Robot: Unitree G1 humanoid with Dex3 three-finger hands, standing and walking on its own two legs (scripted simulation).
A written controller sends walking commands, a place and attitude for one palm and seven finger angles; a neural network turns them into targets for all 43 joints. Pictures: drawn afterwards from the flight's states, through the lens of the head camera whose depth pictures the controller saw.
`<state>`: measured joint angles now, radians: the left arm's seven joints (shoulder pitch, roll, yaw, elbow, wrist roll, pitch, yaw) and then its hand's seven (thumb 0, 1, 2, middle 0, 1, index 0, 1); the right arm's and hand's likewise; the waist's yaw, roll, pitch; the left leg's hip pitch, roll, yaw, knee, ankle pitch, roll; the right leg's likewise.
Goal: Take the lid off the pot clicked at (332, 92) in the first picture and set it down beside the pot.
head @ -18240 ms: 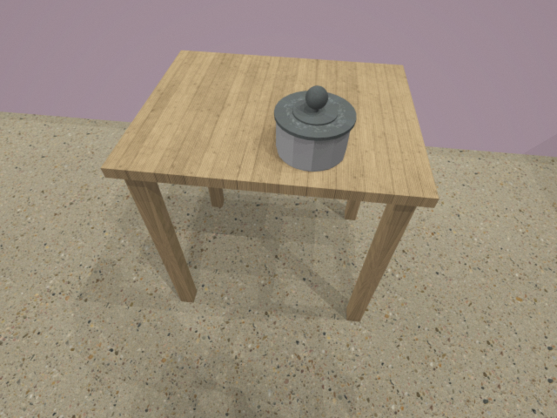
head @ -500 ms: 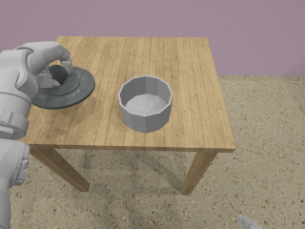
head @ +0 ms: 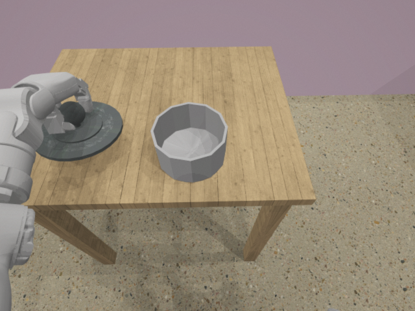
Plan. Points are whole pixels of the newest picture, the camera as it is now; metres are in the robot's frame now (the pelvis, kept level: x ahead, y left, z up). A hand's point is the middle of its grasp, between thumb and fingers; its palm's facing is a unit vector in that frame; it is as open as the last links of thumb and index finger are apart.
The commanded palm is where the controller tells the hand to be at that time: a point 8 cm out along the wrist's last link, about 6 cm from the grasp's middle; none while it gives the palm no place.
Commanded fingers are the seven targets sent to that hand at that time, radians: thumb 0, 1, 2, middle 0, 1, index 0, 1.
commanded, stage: lower the lid onto the table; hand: left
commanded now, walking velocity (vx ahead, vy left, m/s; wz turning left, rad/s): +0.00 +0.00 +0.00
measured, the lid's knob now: (72, 113) +0.48 +0.27 +0.10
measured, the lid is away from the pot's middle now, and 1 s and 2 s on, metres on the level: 0.24 0.23 0.24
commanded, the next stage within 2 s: open the fingers wide in 1.58 s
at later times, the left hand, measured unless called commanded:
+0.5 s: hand (71, 129) +0.44 +0.26 +0.09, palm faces -0.45 -0.03 -0.89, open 8.0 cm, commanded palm +0.46 +0.26 +0.17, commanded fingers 0.00 0.60 1.08 -0.95 -1.04 -0.80 -0.97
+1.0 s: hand (77, 140) +0.44 +0.26 +0.06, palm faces -0.49 -0.04 -0.87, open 8.0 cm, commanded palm +0.47 +0.26 +0.13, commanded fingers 0.00 0.60 1.08 -0.95 -1.04 -0.80 -0.97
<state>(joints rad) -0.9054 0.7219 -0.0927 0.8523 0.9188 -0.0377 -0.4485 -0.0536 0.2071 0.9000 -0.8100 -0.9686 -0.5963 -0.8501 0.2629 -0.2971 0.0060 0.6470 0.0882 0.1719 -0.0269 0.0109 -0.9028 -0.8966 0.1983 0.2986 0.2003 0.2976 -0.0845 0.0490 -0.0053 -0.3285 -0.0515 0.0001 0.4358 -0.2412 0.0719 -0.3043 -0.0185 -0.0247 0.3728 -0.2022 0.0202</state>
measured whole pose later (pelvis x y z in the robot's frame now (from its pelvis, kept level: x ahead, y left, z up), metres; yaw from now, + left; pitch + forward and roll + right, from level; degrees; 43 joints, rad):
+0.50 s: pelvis +0.00 +0.00 +0.00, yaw +0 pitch +9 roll -1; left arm -0.92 0.68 -0.13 0.96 0.93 -0.08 -0.39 -0.06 0.21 0.90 -0.81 -0.97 -0.59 -0.85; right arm 0.25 -0.29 0.02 0.66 0.09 0.17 -0.05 0.01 -0.90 -0.90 0.20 0.30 0.20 0.30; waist -0.08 0.05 -0.02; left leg -0.36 -0.05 0.00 0.47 -0.25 0.07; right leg -0.34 -0.02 -0.03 0.40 -0.22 0.02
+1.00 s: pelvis +0.00 -0.01 +0.00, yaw -1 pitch +10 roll -2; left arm -0.86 0.69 -0.09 1.01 0.95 -0.12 -0.34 -0.06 0.21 0.90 -0.81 -0.97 -0.59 -0.85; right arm 0.27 -0.29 0.01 0.67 0.09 0.17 -0.07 0.01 -0.90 -0.90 0.20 0.30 0.20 0.30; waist -0.09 0.04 -0.03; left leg -0.41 -0.03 0.01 0.50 -0.27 0.07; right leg -0.39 0.00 -0.02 0.43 -0.23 0.01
